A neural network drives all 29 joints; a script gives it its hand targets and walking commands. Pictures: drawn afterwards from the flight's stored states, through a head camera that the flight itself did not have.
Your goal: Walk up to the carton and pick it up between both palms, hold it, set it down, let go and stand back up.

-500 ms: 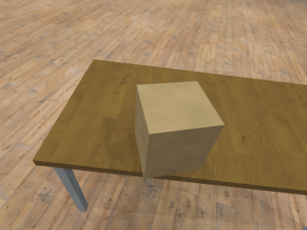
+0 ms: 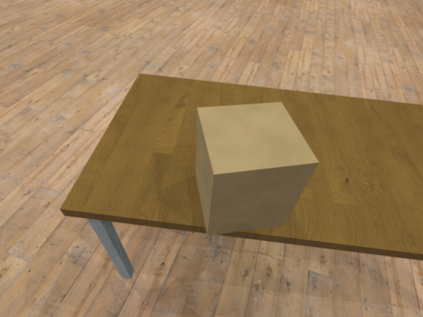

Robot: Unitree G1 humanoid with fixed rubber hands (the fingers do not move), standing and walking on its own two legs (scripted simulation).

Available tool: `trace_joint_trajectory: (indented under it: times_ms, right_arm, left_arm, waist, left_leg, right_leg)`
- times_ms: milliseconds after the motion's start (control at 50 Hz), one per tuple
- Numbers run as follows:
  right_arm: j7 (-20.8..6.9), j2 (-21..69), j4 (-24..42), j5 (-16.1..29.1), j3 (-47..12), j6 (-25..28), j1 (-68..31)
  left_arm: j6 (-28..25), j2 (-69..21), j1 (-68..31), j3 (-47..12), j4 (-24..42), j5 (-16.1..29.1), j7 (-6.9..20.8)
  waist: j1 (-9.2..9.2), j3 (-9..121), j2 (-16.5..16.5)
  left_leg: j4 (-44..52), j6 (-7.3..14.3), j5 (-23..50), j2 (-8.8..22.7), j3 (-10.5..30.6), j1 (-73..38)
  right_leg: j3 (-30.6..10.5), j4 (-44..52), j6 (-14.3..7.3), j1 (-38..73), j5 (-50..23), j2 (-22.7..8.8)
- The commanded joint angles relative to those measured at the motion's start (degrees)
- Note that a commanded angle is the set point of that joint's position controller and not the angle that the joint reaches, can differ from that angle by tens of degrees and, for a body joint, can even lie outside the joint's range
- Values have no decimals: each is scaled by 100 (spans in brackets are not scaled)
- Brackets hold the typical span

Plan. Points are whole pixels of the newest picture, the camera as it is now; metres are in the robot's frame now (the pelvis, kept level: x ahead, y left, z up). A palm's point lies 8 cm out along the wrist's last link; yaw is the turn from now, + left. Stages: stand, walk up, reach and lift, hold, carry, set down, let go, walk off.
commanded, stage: stand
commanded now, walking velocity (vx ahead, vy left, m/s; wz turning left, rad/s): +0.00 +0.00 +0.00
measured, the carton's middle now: (243, 169) +0.44 -0.06 -0.01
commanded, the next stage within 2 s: none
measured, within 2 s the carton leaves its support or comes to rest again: neither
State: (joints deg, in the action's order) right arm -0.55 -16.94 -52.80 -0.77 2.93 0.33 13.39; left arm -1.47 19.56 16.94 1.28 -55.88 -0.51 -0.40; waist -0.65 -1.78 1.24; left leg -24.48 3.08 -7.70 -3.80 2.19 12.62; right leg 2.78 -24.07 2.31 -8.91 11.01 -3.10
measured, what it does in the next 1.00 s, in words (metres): shifts its weight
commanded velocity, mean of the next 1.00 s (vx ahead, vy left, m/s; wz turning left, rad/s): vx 0.00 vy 0.00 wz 0.00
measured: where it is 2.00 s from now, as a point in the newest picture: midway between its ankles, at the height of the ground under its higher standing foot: outside the picture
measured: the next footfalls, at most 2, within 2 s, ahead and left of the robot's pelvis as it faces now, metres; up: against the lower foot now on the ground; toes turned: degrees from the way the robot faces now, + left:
none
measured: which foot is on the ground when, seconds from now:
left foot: down 0.00-1.00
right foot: down 0.00-1.00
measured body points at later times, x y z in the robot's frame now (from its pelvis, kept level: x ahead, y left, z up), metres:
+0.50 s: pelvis +0.03 -0.03 +0.00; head +0.02 -0.02 +0.45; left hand +0.09 +0.26 -0.13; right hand +0.10 -0.31 -0.12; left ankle +0.06 +0.08 -0.74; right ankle +0.02 -0.15 -0.74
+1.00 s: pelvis +0.05 -0.04 +0.00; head +0.04 -0.03 +0.45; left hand +0.10 +0.25 -0.13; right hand +0.13 -0.33 -0.12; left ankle +0.06 +0.08 -0.74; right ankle +0.02 -0.15 -0.74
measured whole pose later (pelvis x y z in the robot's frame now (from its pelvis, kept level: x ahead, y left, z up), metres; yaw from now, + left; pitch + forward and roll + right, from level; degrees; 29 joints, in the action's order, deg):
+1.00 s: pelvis +0.05 -0.04 +0.00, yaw +2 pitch -4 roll +0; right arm 1.9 -17.5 -58.7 -0.1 0.4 1.0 10.7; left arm -1.1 17.5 11.6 3.3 -58.9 0.5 -0.8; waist -0.2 -3.6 0.5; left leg -22.8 -0.2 -10.9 -1.4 5.4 7.6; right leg 5.4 -20.2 -0.6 -2.2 13.8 -0.5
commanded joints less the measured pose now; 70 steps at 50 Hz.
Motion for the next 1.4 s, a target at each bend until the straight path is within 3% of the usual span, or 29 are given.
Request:
trace_joint_trajectory:
  times_ms: [0,280,460,840,1380]
  right_arm:
    - [41,-1227,438,3,271,122,-181]
    - [78,-1092,226,31,169,184,-132]
    - [172,-1137,64,51,80,207,-162]
    - [286,-1236,-193,71,-20,181,-306]
    - [326,-1216,-477,73,-65,168,-433]
  left_arm:
    - [-138,970,-24,188,424,10,-50]
    - [-192,983,-170,305,427,42,-75]
    - [-154,898,-309,369,337,67,-78]
    - [-81,908,-553,427,116,98,-79]
    - [-57,890,-507,406,-113,115,-119]
  waist:
    - [61,-304,-301]
    - [108,-158,-39]
    - [58,-118,-187]
    - [46,-93,-183]
    - [18,-109,-174]
  left_leg:
    - [1114,-45,-2002,929,1220,468]
    - [670,-66,-517,870,1023,19]
    - [525,-125,370,891,922,-47]
    - [517,-176,901,916,817,-257]
    - [611,-182,1070,926,781,-374]
  right_leg:
    - [-506,617,-314,-241,1097,-349]
    - [-609,814,-378,-175,702,-506]
    - [-557,810,-380,248,62,-523]
    - [-441,853,-362,585,-487,-527]
    - [-357,911,-332,674,-589,-539]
